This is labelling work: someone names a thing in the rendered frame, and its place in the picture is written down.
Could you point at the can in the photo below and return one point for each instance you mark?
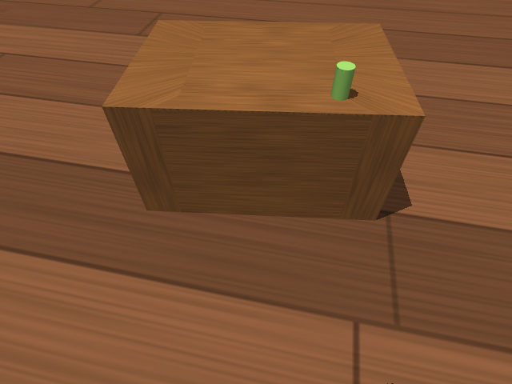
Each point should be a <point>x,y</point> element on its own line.
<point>342,80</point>

